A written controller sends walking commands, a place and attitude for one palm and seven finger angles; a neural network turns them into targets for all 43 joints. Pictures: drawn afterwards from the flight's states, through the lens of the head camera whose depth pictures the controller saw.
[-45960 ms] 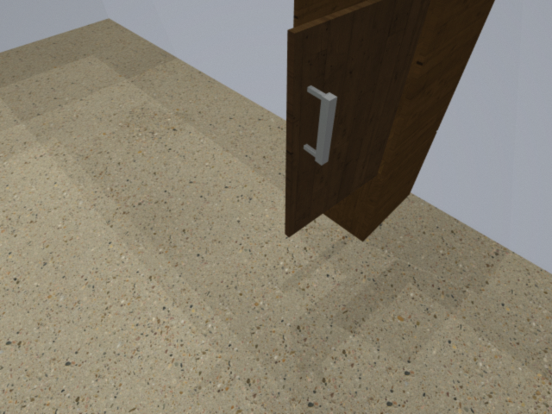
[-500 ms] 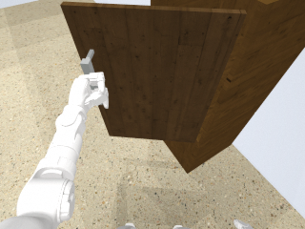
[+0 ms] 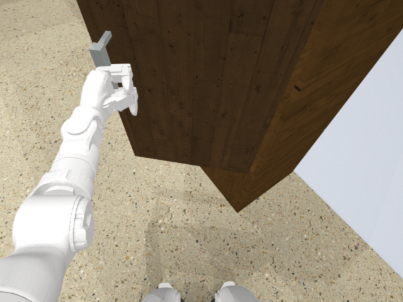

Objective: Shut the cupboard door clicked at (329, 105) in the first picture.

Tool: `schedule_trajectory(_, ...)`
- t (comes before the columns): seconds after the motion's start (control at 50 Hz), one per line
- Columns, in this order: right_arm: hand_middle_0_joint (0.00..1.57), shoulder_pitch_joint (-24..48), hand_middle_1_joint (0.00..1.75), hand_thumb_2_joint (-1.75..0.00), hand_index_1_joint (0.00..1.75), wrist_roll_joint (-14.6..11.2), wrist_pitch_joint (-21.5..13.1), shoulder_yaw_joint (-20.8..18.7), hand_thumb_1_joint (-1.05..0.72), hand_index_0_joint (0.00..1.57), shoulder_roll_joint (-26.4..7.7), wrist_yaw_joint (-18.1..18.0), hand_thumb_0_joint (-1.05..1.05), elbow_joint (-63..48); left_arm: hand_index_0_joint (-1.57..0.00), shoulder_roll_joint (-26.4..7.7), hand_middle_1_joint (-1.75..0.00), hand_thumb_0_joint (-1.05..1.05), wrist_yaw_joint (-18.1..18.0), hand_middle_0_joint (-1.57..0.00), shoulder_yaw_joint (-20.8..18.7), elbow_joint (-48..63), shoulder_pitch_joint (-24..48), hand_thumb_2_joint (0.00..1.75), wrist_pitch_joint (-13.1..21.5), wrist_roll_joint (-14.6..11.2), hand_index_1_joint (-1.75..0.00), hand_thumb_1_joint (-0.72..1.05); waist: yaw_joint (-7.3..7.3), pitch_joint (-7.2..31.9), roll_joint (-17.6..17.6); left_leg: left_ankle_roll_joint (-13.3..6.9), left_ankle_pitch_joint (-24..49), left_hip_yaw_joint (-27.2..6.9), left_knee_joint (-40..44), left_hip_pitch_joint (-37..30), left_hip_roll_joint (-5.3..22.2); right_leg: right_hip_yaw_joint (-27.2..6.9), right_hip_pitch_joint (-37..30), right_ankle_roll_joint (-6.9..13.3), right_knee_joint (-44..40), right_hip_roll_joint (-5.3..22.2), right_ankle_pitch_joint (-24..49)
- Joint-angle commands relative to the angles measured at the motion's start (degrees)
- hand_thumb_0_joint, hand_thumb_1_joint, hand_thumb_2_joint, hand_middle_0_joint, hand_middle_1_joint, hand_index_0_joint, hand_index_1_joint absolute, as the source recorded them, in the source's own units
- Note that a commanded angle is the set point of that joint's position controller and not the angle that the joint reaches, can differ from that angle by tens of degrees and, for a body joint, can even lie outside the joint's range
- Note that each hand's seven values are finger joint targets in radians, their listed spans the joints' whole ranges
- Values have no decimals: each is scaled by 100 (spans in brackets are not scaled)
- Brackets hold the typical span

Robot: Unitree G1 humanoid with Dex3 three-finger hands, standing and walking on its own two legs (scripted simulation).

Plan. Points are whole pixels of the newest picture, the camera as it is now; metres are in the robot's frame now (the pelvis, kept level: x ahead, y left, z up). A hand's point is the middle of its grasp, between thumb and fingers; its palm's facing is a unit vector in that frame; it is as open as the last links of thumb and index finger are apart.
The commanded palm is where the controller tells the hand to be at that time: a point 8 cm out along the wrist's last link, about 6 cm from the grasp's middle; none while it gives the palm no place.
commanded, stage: push the door shut along its arc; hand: left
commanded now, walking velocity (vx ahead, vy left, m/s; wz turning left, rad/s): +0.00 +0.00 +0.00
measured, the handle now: (113, 74) +0.57 +0.16 +0.10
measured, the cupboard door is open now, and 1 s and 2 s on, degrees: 45 32 26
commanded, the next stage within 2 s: pull the fist back off the door in 0.98 s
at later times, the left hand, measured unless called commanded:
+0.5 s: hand (156, 72) +0.55 +0.06 +0.12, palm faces -0.36 -0.93 +0.00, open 3.1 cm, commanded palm +0.55 +0.11 +0.11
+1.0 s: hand (171, 62) +0.58 +0.03 +0.12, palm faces -0.43 -0.90 -0.01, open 3.4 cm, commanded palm +0.61 +0.06 +0.11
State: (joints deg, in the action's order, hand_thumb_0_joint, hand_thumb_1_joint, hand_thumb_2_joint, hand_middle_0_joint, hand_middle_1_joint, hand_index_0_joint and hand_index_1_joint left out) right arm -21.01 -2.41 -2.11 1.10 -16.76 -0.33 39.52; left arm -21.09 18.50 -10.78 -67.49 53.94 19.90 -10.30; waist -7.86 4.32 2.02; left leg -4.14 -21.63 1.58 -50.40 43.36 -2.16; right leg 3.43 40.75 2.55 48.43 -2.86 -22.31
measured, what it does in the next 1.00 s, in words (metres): stands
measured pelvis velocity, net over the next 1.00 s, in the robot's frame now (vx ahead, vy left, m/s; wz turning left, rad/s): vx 0.01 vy -0.01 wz -0.01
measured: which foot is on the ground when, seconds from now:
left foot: down 0.00-1.00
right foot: down 0.00-1.00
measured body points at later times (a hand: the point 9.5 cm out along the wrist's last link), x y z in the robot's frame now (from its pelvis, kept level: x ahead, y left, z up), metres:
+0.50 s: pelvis +0.01 +0.00 -0.01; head +0.14 +0.00 +0.42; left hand +0.56 +0.12 +0.12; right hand -0.03 -0.26 -0.12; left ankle +0.03 +0.07 -0.69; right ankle +0.01 -0.09 -0.69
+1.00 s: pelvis +0.01 -0.01 -0.03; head +0.17 -0.01 +0.39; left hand +0.60 +0.08 +0.12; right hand -0.02 -0.29 -0.14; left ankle +0.03 +0.07 -0.69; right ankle +0.01 -0.09 -0.69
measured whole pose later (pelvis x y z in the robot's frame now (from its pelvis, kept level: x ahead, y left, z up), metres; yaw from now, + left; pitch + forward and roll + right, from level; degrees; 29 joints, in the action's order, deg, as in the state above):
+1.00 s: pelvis +0.01 -0.01 -0.03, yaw -1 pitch +26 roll -3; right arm -21.3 0.6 -3.6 1.4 -17.3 -1.3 41.7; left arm -28.7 23.7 -9.4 -79.1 80.4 12.0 -5.5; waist -14.3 5.3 3.0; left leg -3.2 -26.0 0.4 -60.6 60.2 -0.8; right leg 5.1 57.1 3.9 57.5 -4.1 -26.3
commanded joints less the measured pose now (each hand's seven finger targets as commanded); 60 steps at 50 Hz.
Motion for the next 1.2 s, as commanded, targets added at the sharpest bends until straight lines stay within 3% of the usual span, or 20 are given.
schedule_trajectory(0.0, 20, -678, 30, -90, 30, 44, -215, -341, -90, 20, -985, -57, 0, -350, -130, -821, -150, 0, 68, -130, 41, 1018, 3502, 90, 306, 33, -150, 90, -412, 2356, 151, 195, 1257, -805, 429, -2052, 242, -334, 141, -66, -552, 31, 1142)
schedule_trajectory(0.06, 20, -767, 30, -90, 30, 80, -240, -348, -90, 20, -1016, -45, 0, -283, -130, -718, -150, 0, 119, -130, 151, 907, 3805, 90, 278, 55, -150, 90, -517, 2489, 284, 218, 1394, -915, 329, -2259, 282, -274, 499, -58, -463, 19, 1081)
schedule_trajectory(0.12, 20, -901, 30, -90, 30, 100, -214, -347, -90, 20, -1074, -51, 0, -297, -130, -1141, -150, 0, 109, -130, -192, 764, 3925, 90, 218, 66, -150, 90, -485, 2705, 282, 204, 1567, -936, 255, -2183, 273, -270, 413, -27, -373, 7, 1173)
schedule_trajectory(0.16, 20, -901, 30, -90, 30, 120, -223, -332, -90, 20, -1043, -30, 0, -276, -130, -919, -150, 0, 110, -130, 5, 698, 4152, 90, 167, 123, -150, 90, -565, 2648, 399, 222, 1588, -987, 186, -2227, 302, -251, 681, -45, -335, 6, 1121)
schedule_trajectory(0.24, 20, -1059, 30, -90, 30, 170, -170, -340, -90, 20, -1102, -26, 0, -326, -130, -1468, -150, 0, 78, -130, -473, 641, 4150, 90, 121, 180, -150, 90, -484, 2963, 289, 202, 1968, -936, 90, -2093, 288, -280, 409, -49, -236, -17, 1454)
schedule_trajectory(0.3, 20, -1135, 30, -90, 30, 181, -105, -333, -90, 20, -1080, -25, 0, -350, -130, -1508, -150, 0, 128, -130, -460, 480, 4213, 90, 20, 252, -150, 90, -568, 2927, 84, 154, 1868, -832, 22, -1749, 256, -322, 213, -86, -247, -32, 1583)
schedule_trajectory(0.34, 20, -1172, 30, -90, 30, 180, -64, -323, -90, 20, -1100, -33, 0, -417, -130, -1770, -150, 0, 147, -130, -641, 502, 4138, 90, 41, 305, -150, 90, -477, 3064, 254, 165, 2028, -811, -26, -1741, 250, -332, 164, -70, -178, -27, 1718)
schedule_trajectory(0.4, 20, -1251, 30, -90, 30, 207, -14, -347, -90, 20, -1084, -23, 0, -411, -130, -1773, -150, 0, 220, -130, -607, 578, 4162, 90, 11, 360, -150, 90, -481, 3188, 392, 176, 2231, -785, -82, -1837, 263, -332, 131, -70, -169, -45, 1889)
schedule_trajectory(0.52, 20, -1349, 30, -90, 30, 203, 37, -398, -90, 20, -1067, -48, 0, -300, -130, -1005, -150, 0, 408, -130, 43, 738, 4757, 90, -104, 251, -150, 90, -767, 3096, 520, 146, 2542, -888, -163, -2349, 310, -221, 733, -75, -186, -103, 1795)
schedule_trajectory(0.54, 20, -1336, 30, -90, 30, 210, 16, -412, -90, 20, -1103, -48, 0, -233, -130, -1150, -150, 0, 425, -130, -71, 690, 4789, 90, -112, 256, -150, 90, -733, 3144, 570, 166, 2528, -906, -187, -2406, 318, -245, 803, -84, -196, -106, 1779)
schedule_trajectory(0.62, 20, -1372, 30, -90, 30, 234, 5, -354, -90, 20, -1090, -104, 0, -103, -130, -886, -150, 0, 451, -130, 160, 327, 5107, 90, -295, 188, -150, 90, -933, 2754, 445, 98, 2198, -866, -183, -2081, 266, -189, 904, -71, -230, -111, 1601)
schedule_trajectory(0.7, 20, -1346, 30, -90, 30, 269, -87, -331, -90, 20, -1105, -152, 0, 45, -130, -991, -150, 0, 451, -130, 108, 74, 5411, 90, -365, 250, -150, 90, -1044, 2728, 404, 68, 1962, -837, -331, -1797, 273, -240, 1054, -106, -180, -79, 1472)
schedule_trajectory(0.76, 20, -1308, 30, -90, 30, 303, -162, -333, -90, 20, -1108, -150, 0, 111, -130, -972, -150, 0, 513, -130, 149, 160, 5653, 90, -310, 265, -150, 90, -1049, 3100, 725, 73, 2244, -875, -505, -2015, 276, -232, 1233, -79, -25, -87, 1548)
schedule_trajectory(0.86, 20, -1330, 30, -90, 30, 313, -197, -312, -90, 20, -1111, -165, 0, 152, -130, -1285, -150, 0, 581, -130, 31, 71, 5917, 90, -397, 381, -150, 90, -1084, 3347, 726, 46, 2267, -798, -728, -1631, 254, -268, 1063, -77, 165, -107, 1743)
schedule_trajectory(0.94, 20, -1364, 30, -90, 30, 306, -239, -329, -90, 20, -1099, -173, 0, 189, -130, -1187, -150, 0, 609, -130, 124, 163, 6167, 90, -452, 432, -150, 90, -1143, 3572, 810, 28, 2458, -781, -855, -1698, 255, -295, 1174, -108, 261, -122, 1879)
schedule_trajectory(1.06, 20, -1389, 30, -90, 30, 337, -237, -288, -90, 20, -1092, -222, 0, 250, -130, -1276, -150, 0, 649, -130, 122, -127, 6399, 90, -714, 506, -150, 90, -1283, 3417, 688, -7, 2162, -683, -980, -1224, 224, -300, 1076, -132, 271, -139, 1867)
schedule_trajectory(1.08, 20, -1740, 30, -90, 30, 341, -269, -212, -90, 20, -857, -74, 0, -12, -130, -1536, -150, 0, -549, -130, -1129, -85, 6394, 90, -869, 101, -150, 90, -1043, 3526, 839, 117, 2059, -780, -915, -849, 353, -386, 849, -78, 173, -67, 1890)
schedule_trajectory(1.1, 20, -1776, 30, -90, 30, 410, -294, -213, -90, 20, -852, 73, 0, -53, -130, -1270, -150, 0, -1153, -130, -946, -183, 6137, 90, -922, 263, -150, 90, -1020, 3589, 947, 171, 2158, -780, -844, -782, 335, -484, 712, -100, 223, -41, 2006)
schedule_trajectory(1.14, 20, -1930, 30, -90, 30, 535, -258, -291, -90, 20, -835, 282, 0, -87, -130, -858, -150, 0, -1865, -130, -984, -82, 5703, 90, -823, 401, -150, 90, -976, 3801, 734, 212, 2642, -885, -826, -1077, 360, -374, 815, -154, 368, -45, 2197)
schedule_trajectory(1.18, 20, -2005, 30, -90, 30, 695, -220, -357, -90, 20, -792, 493, 0, -180, -130, -598, -150, 0, -2608, -130, -907, 541, 5505, 90, -493, 760, -150, 90, -858, 4057, 839, 246, 2920, -811, -881, -1283, 339, -371, 723, -170, 391, -27, 2483)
